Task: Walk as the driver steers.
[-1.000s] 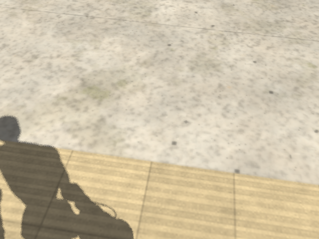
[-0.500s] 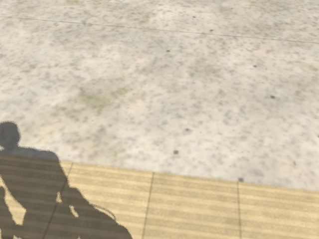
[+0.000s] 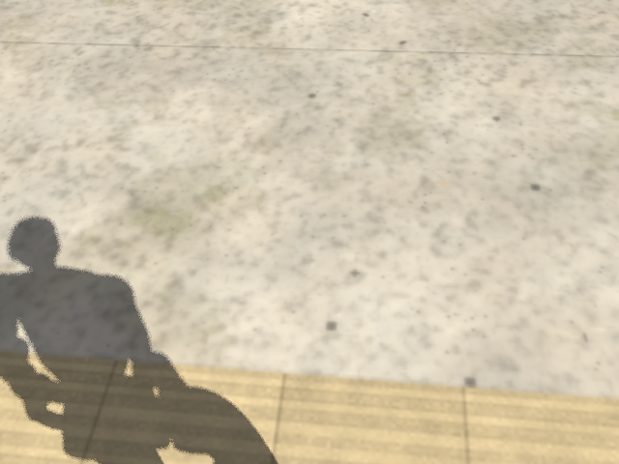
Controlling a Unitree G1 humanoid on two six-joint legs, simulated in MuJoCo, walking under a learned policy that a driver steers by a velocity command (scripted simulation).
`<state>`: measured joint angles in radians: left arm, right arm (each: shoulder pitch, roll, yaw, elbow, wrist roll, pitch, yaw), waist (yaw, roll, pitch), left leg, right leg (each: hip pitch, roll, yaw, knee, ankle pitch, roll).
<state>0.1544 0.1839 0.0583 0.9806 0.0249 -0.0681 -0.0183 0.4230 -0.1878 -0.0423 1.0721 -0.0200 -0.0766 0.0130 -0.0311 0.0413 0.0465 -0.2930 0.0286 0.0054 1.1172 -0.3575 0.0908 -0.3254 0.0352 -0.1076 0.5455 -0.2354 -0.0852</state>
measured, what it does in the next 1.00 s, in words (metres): walks ahead: left foot, then right foot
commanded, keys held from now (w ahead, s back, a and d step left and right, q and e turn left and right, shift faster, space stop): w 0.50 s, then w+e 0.50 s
